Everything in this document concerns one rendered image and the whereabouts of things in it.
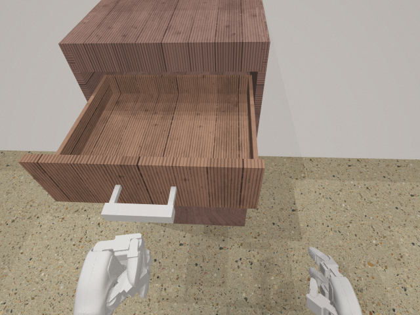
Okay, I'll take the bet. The cabinet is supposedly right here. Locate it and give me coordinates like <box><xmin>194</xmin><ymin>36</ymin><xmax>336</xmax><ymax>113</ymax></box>
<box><xmin>59</xmin><ymin>0</ymin><xmax>270</xmax><ymax>226</ymax></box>

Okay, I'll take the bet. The handle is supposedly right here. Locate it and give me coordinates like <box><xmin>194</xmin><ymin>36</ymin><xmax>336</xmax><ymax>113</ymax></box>
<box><xmin>101</xmin><ymin>185</ymin><xmax>177</xmax><ymax>223</ymax></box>

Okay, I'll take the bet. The left robot hand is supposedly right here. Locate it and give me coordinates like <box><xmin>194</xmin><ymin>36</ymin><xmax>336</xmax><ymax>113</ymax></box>
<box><xmin>73</xmin><ymin>233</ymin><xmax>152</xmax><ymax>315</ymax></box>

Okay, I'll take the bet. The drawer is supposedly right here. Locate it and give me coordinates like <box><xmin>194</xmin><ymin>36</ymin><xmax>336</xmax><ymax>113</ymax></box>
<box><xmin>18</xmin><ymin>75</ymin><xmax>265</xmax><ymax>209</ymax></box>

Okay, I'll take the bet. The right robot hand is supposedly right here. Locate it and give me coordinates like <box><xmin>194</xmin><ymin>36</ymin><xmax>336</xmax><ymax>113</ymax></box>
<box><xmin>306</xmin><ymin>247</ymin><xmax>362</xmax><ymax>315</ymax></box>

